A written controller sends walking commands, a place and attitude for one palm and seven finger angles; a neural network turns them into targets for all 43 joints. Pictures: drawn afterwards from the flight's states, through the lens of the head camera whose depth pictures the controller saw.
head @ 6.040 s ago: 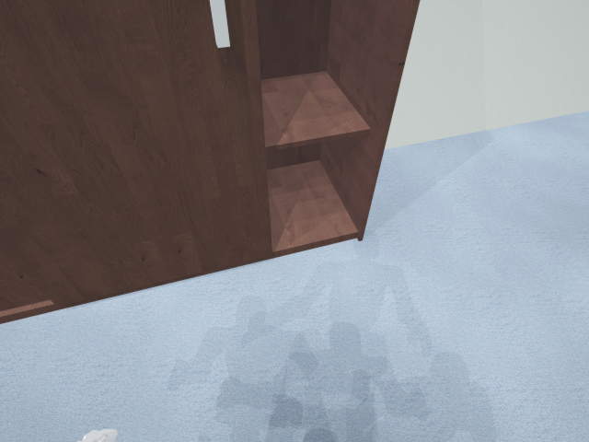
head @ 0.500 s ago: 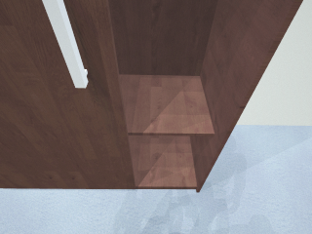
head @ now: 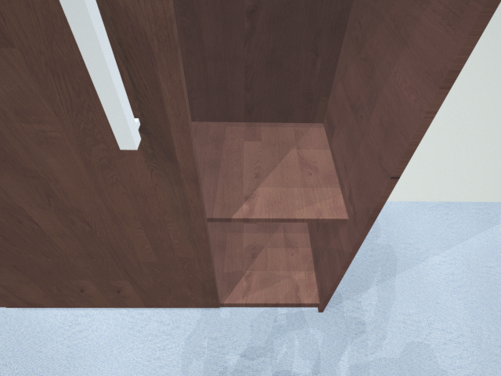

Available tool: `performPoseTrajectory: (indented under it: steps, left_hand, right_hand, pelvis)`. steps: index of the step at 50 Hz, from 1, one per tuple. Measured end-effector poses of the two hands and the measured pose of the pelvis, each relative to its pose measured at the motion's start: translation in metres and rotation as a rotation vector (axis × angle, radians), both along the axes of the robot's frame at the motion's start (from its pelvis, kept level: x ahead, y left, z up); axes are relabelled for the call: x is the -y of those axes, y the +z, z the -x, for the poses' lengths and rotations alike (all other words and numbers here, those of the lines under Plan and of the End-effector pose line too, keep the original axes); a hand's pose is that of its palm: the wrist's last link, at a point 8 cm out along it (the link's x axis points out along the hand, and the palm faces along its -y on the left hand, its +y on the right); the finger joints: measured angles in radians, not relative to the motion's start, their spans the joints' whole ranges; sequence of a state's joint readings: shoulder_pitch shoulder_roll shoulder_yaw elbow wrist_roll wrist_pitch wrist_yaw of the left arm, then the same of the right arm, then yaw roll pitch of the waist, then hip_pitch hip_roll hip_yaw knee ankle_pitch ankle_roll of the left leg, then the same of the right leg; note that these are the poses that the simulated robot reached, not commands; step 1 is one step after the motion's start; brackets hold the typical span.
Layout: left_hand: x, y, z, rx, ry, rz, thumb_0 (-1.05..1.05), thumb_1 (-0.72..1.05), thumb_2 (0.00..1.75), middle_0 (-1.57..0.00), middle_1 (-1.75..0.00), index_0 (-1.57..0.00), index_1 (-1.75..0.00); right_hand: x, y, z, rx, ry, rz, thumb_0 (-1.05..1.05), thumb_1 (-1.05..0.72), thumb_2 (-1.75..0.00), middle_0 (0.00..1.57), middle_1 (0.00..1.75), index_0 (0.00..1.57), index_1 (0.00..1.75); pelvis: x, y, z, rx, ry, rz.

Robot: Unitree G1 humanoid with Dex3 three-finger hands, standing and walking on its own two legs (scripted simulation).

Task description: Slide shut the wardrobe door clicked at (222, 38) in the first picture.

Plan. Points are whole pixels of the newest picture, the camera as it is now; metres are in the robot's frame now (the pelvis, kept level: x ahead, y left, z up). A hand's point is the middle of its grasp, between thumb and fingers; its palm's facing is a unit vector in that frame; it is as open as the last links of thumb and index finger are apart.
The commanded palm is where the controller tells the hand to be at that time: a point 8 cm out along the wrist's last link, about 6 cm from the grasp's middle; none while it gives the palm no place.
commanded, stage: look again from close up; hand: left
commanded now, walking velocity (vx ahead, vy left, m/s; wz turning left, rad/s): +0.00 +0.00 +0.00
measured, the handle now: (110, 68) +0.44 +0.23 +0.27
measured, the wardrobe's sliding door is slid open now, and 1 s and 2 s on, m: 0.39 0.39 0.39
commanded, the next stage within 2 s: none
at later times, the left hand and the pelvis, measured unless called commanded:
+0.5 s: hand out of the picture -0.03 +0.17 -0.18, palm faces +0.05 -0.98 -0.19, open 7.4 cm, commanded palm none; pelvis +0.00 +0.00 +0.00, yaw +0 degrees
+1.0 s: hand out of the picture -0.04 +0.17 -0.17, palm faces +0.06 -0.98 -0.19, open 7.4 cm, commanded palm none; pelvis +0.00 +0.00 +0.00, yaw +1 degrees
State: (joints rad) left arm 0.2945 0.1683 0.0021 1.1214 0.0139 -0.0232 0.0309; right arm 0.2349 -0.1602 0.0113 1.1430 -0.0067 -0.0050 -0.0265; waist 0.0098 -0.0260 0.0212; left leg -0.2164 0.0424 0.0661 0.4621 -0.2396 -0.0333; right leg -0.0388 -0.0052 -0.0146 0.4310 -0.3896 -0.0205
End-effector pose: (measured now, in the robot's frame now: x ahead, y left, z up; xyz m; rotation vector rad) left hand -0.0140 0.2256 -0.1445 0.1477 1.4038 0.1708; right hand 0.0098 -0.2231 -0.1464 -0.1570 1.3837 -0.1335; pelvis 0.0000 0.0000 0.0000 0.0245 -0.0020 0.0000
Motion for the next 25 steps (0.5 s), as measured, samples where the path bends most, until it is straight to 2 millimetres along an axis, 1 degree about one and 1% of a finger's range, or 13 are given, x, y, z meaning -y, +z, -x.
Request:
performPoseTrajectory:
  steps: [8, 25]
  left_hand:
    - [0.002, -0.001, 0.003, -0.014, 0.006, 0.008, 0.00, 0.91, 0.89, -0.20, -0.30, -0.20, -0.30]
    - [0.006, 0.000, 0.016, -0.044, 0.027, 0.013, 0.00, 0.91, 0.89, -0.20, -0.30, -0.20, -0.30]
  right_hand:
    - [-0.003, 0.000, 0.003, -0.011, -0.004, -0.001, 0.01, -0.91, -0.90, 0.20, 0.30, 0.20, 0.30]
    - [-0.003, 0.000, -0.002, -0.003, 0.003, 0.001, 0.01, -0.92, -0.90, 0.20, 0.30, 0.20, 0.30]
  pelvis:
    - [-0.002, 0.000, -0.002, 0.001, 0.001, -0.001]
    - [-0.002, 0.001, -0.004, 0.003, 0.005, -0.002]
